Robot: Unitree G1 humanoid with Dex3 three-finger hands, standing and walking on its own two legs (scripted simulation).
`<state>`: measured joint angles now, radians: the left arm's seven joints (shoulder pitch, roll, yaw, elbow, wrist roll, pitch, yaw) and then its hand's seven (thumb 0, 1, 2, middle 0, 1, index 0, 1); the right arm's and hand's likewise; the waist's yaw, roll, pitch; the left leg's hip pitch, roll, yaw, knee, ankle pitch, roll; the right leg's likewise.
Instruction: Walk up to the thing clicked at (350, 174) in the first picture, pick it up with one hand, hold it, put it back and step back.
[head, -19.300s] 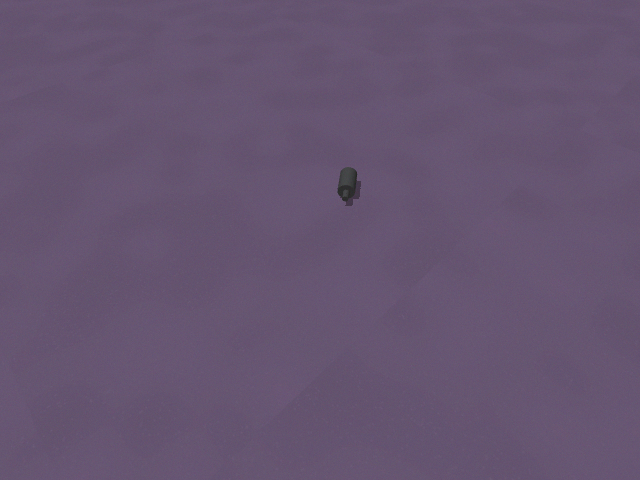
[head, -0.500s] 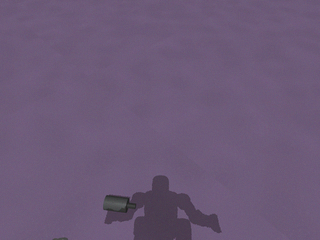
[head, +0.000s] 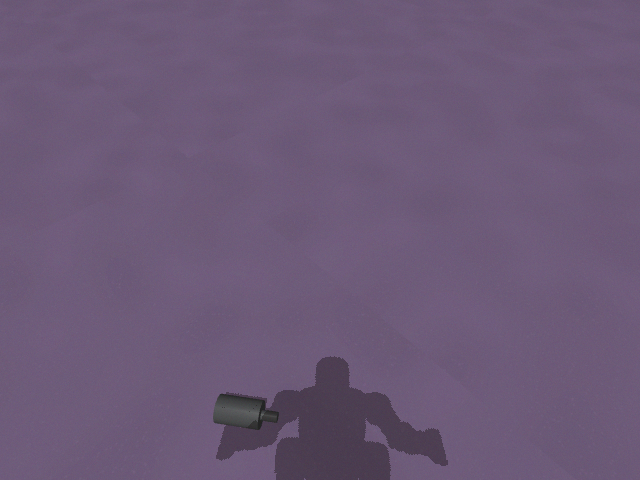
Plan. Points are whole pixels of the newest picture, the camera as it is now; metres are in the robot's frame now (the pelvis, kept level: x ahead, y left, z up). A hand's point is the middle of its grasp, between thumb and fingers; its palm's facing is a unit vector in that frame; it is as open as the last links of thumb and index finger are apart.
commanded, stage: walk up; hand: left
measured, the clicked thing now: (247, 412) +0.43 +0.26 -0.74
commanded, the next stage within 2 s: stand in 0.44 s
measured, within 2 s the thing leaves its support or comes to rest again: neither
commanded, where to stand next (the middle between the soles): +0.05 +0.01 m, yaw -2 degrees
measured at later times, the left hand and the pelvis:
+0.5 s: hand out of the picture +0.09 +0.25 -0.15, palm faces +0.00 -0.94 -0.34, open 7.4 cm; pelvis +0.00 +0.00 +0.00, yaw +0 degrees
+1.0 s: hand out of the picture +0.06 +0.25 -0.16, palm faces -0.02 -0.94 -0.33, open 7.4 cm; pelvis -0.01 +0.00 +0.00, yaw +0 degrees
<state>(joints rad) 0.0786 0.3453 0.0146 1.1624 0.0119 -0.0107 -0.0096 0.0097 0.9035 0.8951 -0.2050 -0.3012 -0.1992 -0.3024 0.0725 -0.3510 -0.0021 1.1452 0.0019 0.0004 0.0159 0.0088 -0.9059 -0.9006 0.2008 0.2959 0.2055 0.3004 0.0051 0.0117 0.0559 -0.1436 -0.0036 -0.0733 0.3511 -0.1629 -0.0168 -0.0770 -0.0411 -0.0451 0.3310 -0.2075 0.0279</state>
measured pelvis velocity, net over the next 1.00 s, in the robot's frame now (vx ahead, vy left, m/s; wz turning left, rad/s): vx -0.01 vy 0.00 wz -0.01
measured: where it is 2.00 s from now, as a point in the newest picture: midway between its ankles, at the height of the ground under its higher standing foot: outside the picture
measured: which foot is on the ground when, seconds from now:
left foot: down 0.00-1.00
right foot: down 0.00-1.00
